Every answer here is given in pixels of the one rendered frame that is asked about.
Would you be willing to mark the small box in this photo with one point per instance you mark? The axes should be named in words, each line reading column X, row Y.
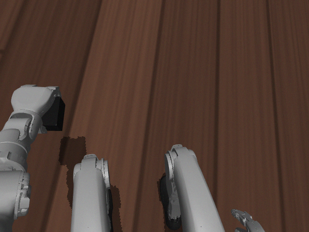
column 53, row 118

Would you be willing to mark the left robot arm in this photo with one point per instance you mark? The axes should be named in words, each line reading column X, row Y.
column 18, row 133

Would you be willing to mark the right robot hand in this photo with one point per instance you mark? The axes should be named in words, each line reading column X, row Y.
column 247, row 221

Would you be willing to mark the right robot foot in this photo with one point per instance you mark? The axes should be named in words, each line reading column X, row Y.
column 171, row 223

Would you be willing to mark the left robot hand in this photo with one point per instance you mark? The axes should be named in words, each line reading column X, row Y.
column 36, row 99

